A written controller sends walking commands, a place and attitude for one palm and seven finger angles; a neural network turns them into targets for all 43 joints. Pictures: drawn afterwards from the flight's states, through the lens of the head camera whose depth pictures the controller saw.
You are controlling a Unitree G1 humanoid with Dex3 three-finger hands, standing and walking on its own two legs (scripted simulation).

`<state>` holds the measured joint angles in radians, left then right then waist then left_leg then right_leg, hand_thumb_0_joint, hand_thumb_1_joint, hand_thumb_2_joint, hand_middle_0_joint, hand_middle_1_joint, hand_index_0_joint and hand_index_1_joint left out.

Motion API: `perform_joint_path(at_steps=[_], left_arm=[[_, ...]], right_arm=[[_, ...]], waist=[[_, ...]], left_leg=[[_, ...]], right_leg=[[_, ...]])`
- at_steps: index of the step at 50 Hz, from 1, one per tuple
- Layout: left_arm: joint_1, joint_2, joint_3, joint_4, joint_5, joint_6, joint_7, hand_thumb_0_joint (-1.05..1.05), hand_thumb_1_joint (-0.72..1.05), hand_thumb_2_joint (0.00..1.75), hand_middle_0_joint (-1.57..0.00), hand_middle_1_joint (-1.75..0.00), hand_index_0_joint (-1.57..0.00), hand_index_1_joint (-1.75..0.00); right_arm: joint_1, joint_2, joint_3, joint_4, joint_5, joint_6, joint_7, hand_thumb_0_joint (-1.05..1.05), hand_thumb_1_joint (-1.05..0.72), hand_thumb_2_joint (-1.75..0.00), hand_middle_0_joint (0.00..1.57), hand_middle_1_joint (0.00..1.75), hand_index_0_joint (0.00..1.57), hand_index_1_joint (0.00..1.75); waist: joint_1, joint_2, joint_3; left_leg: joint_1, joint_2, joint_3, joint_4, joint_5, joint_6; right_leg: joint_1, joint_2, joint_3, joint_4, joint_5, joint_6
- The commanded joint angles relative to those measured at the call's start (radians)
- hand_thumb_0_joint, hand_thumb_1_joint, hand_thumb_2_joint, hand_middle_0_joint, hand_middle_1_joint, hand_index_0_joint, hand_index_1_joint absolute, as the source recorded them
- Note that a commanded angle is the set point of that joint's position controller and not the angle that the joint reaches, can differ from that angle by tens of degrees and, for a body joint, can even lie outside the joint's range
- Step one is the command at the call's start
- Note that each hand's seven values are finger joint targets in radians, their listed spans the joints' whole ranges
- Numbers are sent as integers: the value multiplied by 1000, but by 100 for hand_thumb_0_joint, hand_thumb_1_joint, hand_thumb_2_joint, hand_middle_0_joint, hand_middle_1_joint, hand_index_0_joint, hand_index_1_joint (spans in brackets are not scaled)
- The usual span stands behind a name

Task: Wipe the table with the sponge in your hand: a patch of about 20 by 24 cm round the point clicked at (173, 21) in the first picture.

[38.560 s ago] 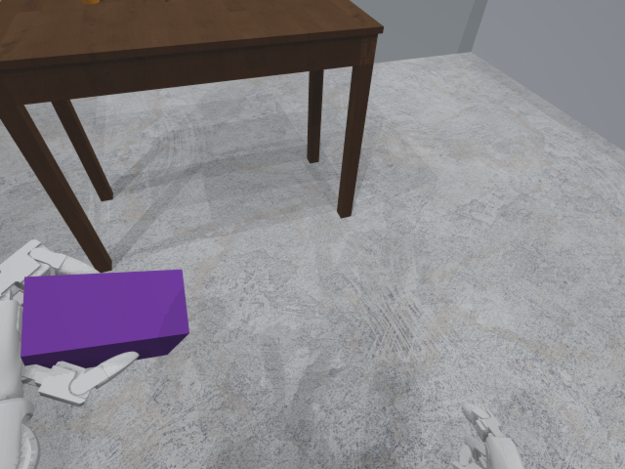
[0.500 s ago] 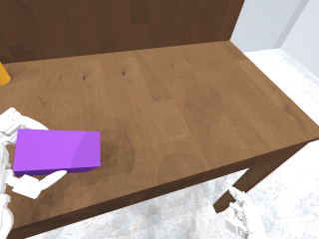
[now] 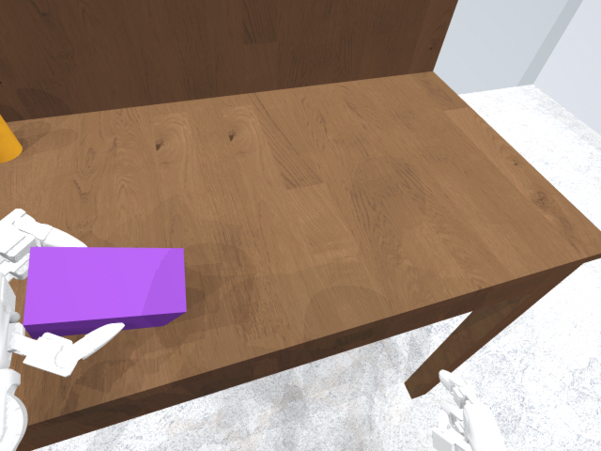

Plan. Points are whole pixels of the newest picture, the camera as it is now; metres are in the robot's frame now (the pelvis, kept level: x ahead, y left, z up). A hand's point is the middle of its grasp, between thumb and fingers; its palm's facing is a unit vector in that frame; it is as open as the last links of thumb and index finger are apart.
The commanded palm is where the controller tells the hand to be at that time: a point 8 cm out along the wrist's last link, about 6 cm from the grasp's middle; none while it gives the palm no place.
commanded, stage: shuffle to correct the standing spot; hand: left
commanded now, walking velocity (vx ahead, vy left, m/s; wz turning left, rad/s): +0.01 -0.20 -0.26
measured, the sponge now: (131, 292) +0.24 +0.20 +0.13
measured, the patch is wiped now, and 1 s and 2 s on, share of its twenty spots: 0.00 0.00 0.00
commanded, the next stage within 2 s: come to a stop and stand still in 0.52 s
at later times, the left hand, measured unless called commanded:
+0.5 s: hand (131, 291) +0.23 +0.19 +0.16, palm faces +0.37 -0.85 -0.38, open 10.3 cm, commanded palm +0.17 +0.22 +0.17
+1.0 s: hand (151, 282) +0.24 +0.18 +0.16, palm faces +0.34 -0.87 -0.37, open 10.3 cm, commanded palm +0.18 +0.22 +0.17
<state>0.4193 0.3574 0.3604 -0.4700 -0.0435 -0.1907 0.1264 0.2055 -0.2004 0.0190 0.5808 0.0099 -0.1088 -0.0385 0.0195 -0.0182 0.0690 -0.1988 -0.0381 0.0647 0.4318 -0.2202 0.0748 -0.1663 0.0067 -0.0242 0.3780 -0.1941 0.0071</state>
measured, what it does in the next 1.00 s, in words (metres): shifts its weight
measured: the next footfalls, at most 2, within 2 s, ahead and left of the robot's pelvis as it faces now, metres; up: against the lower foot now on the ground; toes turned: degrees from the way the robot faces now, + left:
none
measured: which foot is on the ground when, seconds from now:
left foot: down 0.00-1.00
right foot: down 0.00-1.00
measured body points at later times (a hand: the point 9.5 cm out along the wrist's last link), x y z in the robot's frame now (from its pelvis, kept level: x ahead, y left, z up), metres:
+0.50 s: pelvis +0.00 -0.06 +0.00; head +0.04 -0.04 +0.44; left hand +0.20 +0.23 +0.18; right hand +0.17 -0.29 -0.08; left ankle +0.01 +0.06 -0.74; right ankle +0.01 -0.13 -0.74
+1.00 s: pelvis +0.01 -0.06 +0.00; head +0.05 -0.06 +0.45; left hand +0.22 +0.22 +0.18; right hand +0.19 -0.29 -0.08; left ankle +0.01 +0.06 -0.74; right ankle +0.01 -0.13 -0.74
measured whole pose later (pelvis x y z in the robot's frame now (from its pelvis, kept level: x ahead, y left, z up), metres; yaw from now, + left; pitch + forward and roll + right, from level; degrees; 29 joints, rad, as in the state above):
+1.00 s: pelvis +0.01 -0.06 +0.00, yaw -1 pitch -1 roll -1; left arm 0.47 0.36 0.34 -0.52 -0.10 -0.15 0.13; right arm 0.16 -0.21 0.00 0.58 0.03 -0.05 -0.04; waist 0.00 0.01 0.08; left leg -0.20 0.04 0.04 0.46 -0.25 0.00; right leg -0.16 0.09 -0.03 0.38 -0.21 -0.07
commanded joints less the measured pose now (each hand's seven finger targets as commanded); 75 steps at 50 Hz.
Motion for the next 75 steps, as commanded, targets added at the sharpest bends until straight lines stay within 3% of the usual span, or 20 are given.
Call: perform_joint_path(at_steps=[1,4,7,8,10,12,13,17,18,24,32,33,36,41,46,52,57,61,66,75], left_arm=[[-86,160,90,-205,-5,-52,-1,0,10,130,-120,-160,-120,-160],[-116,144,74,-211,-8,-42,-7,0,10,130,-120,-160,-120,-160],[-93,162,93,-228,-3,-34,-8,0,10,130,-120,-160,-120,-160],[-82,129,63,-218,-8,-33,-12,0,10,130,-120,-160,-120,-160],[-79,156,83,-243,-9,-33,-14,0,10,130,-120,-160,-120,-160],[-38,185,123,-246,-11,-27,-10,0,10,130,-120,-160,-120,-160],[-34,147,90,-230,-19,-26,-15,0,10,130,-120,-160,-120,-160],[-36,182,126,-250,-27,-21,-13,0,10,130,-120,-160,-120,-160],[-47,153,94,-235,-33,-20,-17,0,10,130,-120,-160,-120,-160],[-50,172,102,-256,-41,-9,-19,0,10,130,-120,-160,-120,-160],[27,200,143,-258,-53,1,-6,0,10,130,-120,-160,-120,-160],[34,172,118,-243,-54,-2,-4,0,10,130,-120,-160,-120,-160],[46,187,139,-233,-47,-11,12,0,10,130,-120,-160,-120,-160],[35,181,123,-221,-32,-15,23,0,10,130,-120,-160,-120,-160],[34,188,131,-203,-30,-6,23,0,10,130,-120,-160,-120,-160],[71,183,129,-193,-31,4,15,0,10,130,-120,-160,-120,-160],[35,178,110,-218,-26,3,12,0,10,130,-120,-160,-120,-160],[1,166,96,-218,-22,2,11,0,10,130,-120,-160,-120,-160],[-20,171,93,-247,-15,-7,15,0,10,130,-120,-160,-120,-160],[1,171,101,-254,-9,-21,14,0,10,130,-120,-160,-120,-160]], right_arm=[[-93,-128,-67,-172,11,-45,-4,0,-90,-90,20,30,20,30],[-93,-123,-69,-179,12,-37,3,0,-90,-90,20,30,20,30],[-107,-121,-68,-184,15,-39,17,0,-90,-90,20,30,20,30],[-89,-121,-69,-184,10,-33,19,0,-90,-90,20,30,20,30],[-89,-123,-75,-195,12,-33,23,0,-90,-90,20,30,20,30],[-104,-122,-72,-195,17,-31,26,0,-90,-90,20,30,20,30],[-93,-120,-69,-194,11,-23,24,0,-90,-90,20,30,20,30],[-106,-121,-76,-193,15,-27,14,0,-90,-90,20,30,20,30],[-97,-121,-73,-189,7,-22,11,0,-90,-90,20,30,20,30],[-93,-129,-89,-196,10,-25,2,0,-90,-90,20,30,20,30],[-92,-124,-90,-188,21,-14,-3,0,-90,-90,20,30,20,30],[-87,-121,-81,-183,16,-11,-1,0,-90,-90,20,30,20,30],[-98,-118,-75,-177,21,-12,0,0,-90,-90,20,30,20,30],[-115,-124,-68,-164,20,-7,-4,0,-90,-90,20,30,20,30],[-116,-122,-67,-167,21,5,-6,0,-90,-90,20,30,20,30],[-129,-114,-59,-170,25,13,-6,0,-90,-90,20,30,20,30],[-126,-113,-51,-174,21,6,-11,0,-90,-90,20,30,20,30],[-102,-113,-51,-178,15,0,-16,0,-90,-90,20,30,20,30],[-96,-114,-54,-175,14,-8,-17,0,-90,-90,20,30,20,30],[-79,-115,-58,-170,12,-19,-18,0,-90,-90,20,30,20,30]], waist=[[0,74,-141],[1,142,-127],[4,135,-141],[-1,128,-140],[1,116,-144],[4,93,-153],[-3,80,-149],[-4,72,-141],[-11,81,-138],[-9,53,-161],[-16,7,-160],[-20,7,-160],[-14,-6,-158],[-6,13,-163],[-5,-13,-172],[-6,22,-173],[-7,70,-143],[-7,53,-134],[-7,101,-152],[-6,127,-130]], left_leg=[[26,179,-141,-119,146,-88],[12,227,-163,-149,154,-83],[65,247,-143,-122,216,-76],[42,246,-156,-113,204,-68],[39,247,-150,-80,235,-70],[29,229,-125,-57,194,-68],[-7,217,-129,-54,138,-59],[13,196,-108,-31,40,-51],[-3,194,-115,-32,12,-44],[25,188,-106,21,49,-36],[31,122,-57,136,-4,-44],[13,115,-57,137,-5,-40],[-11,97,-60,129,23,-41],[19,115,-73,61,126,-32],[48,130,-75,35,195,-33],[77,149,-96,-13,221,-35],[56,161,-122,-65,154,-37],[22,165,-137,-89,115,-38],[32,173,-148,-102,178,-53],[4,195,-172,-148,147,-90]], right_leg=[[44,-35,47,25,119,-19],[19,-18,17,96,40,-12],[-16,-13,2,99,2,-11],[-1,-15,-5,83,0,-12],[20,-26,3,54,47,-16],[27,-24,19,39,94,-20],[41,-28,27,24,101,-24],[-22,-37,95,5,116,-37],[-21,-40,93,-1,99,-36],[-37,-56,127,-5,133,-40],[-85,-123,214,-71,112,-54],[-65,-136,218,-86,99,-46],[2,-158,247,-114,176,-6],[72,-134,194,-82,334,39],[98,-123,158,-49,410,26],[79,-107,142,-42,327,-12],[53,-94,134,-55,197,-35],[74,-92,119,-60,169,-37],[97,-89,91,-31,197,-43],[90,-72,46,1,116,-38]])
